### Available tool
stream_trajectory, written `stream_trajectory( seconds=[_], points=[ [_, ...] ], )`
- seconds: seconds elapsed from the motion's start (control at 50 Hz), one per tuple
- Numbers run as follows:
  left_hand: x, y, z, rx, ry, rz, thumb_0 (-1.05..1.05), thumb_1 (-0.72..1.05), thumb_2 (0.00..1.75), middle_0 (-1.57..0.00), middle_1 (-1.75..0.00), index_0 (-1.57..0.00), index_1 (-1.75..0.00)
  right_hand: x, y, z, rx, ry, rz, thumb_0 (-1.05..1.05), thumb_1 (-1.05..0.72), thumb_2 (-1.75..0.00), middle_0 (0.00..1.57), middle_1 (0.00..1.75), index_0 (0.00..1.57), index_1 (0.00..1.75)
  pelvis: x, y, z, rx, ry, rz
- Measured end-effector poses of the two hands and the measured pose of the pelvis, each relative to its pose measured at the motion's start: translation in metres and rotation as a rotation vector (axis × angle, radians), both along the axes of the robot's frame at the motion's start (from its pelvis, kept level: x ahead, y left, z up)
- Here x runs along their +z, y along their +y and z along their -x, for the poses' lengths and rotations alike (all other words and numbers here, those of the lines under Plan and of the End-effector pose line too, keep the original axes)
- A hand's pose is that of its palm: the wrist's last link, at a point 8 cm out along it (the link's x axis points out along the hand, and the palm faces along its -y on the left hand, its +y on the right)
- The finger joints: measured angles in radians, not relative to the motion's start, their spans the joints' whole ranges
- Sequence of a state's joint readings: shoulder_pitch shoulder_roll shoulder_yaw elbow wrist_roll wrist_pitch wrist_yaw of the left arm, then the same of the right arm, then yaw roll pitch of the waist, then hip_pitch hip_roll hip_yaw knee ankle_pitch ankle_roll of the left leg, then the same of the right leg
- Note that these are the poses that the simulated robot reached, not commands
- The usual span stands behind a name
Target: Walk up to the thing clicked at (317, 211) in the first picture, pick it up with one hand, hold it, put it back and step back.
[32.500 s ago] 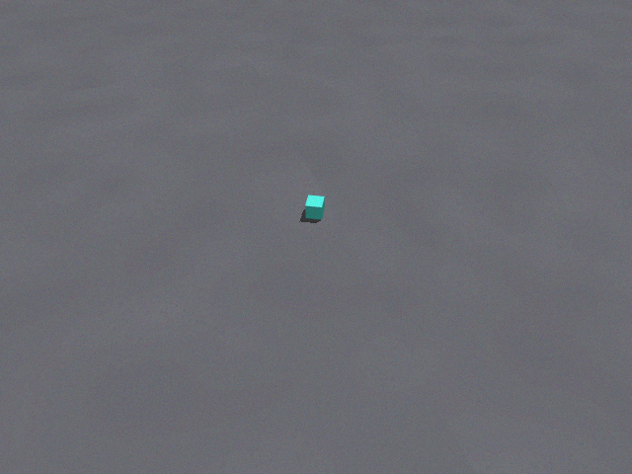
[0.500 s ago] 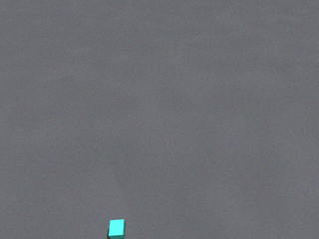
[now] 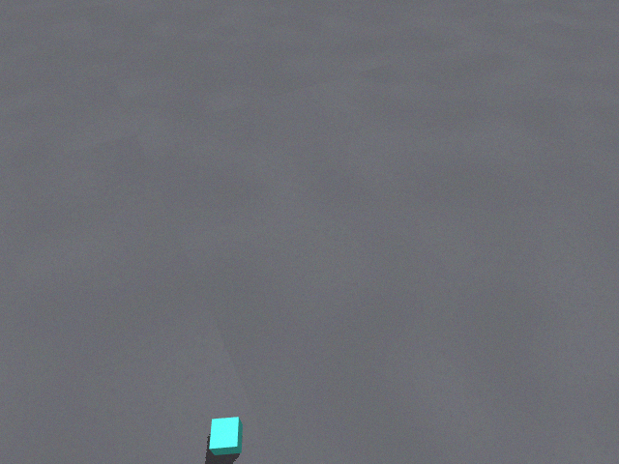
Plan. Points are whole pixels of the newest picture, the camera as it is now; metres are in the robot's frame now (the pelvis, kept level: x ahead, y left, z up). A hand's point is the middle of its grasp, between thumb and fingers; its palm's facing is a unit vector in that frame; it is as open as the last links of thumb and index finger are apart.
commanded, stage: step back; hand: left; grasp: from above
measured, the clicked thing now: (226, 436) +0.37 +0.27 -0.74
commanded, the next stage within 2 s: none
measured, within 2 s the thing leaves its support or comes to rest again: neither
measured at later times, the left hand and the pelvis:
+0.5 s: hand out of the picture +0.05 +0.30 -0.18, palm faces -0.05 -0.94 -0.35, open 7.4 cm; pelvis -0.09 +0.04 -0.01, yaw -2 degrees
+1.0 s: hand out of the picture -0.12 +0.27 -0.14, palm faces -0.04 -0.90 -0.43, open 7.4 cm; pelvis -0.24 +0.01 -0.01, yaw -3 degrees
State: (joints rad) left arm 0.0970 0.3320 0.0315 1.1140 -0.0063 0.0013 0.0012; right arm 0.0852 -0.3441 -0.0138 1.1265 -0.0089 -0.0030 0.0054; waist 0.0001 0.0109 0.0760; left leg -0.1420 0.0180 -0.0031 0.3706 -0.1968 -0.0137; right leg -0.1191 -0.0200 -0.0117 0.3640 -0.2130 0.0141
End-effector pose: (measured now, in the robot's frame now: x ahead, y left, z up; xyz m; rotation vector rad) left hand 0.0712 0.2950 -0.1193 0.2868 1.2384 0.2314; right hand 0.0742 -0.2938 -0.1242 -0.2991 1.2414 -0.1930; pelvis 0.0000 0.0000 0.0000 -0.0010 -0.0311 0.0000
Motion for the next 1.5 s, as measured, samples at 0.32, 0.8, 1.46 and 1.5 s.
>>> stream_trajectory(
  seconds=[0.32, 0.8, 1.46, 1.5],
  points=[
    [-0.023, 0.047, 0.005, -0.074, -0.077, -0.041, 0.00, 0.90, 0.90, -0.21, -0.30, -0.21, -0.30, -0.005, 0.001, 0.051, -0.008, -0.008, 0.089, 0.00, -0.91, -0.90, 0.20, 0.30, 0.20, 0.30, -0.030, 0.033, 0.057, 0.005, 0.006, 0.013],
    [-0.012, 0.018, 0.145, -0.135, -0.032, -0.062, 0.00, 0.90, 0.90, -0.21, -0.30, -0.21, -0.30, -0.020, -0.010, 0.172, -0.052, -0.107, 0.045, 0.01, -0.90, -0.90, 0.20, 0.30, 0.21, 0.30, -0.031, 0.012, 0.183, -0.083, -0.036, 0.028],
    [-0.018, 0.038, 0.385, -0.059, -0.017, -0.036, 0.00, 0.90, 0.90, -0.21, -0.30, -0.21, -0.30, 0.019, 0.008, 0.351, 0.061, -0.170, 0.100, 0.01, -0.90, -0.90, 0.21, 0.30, 0.21, 0.30, -0.019, 0.020, 0.398, -0.064, -0.012, 0.017],
    [-0.020, 0.034, 0.405, -0.075, 0.003, -0.049, 0.01, 0.90, 0.90, -0.21, -0.30, -0.20, -0.30, 0.013, 0.001, 0.362, 0.060, -0.196, 0.093, 0.00, -0.90, -0.90, 0.21, 0.30, 0.21, 0.30, -0.025, 0.015, 0.416, -0.084, -0.014, 0.011]
  ],
)
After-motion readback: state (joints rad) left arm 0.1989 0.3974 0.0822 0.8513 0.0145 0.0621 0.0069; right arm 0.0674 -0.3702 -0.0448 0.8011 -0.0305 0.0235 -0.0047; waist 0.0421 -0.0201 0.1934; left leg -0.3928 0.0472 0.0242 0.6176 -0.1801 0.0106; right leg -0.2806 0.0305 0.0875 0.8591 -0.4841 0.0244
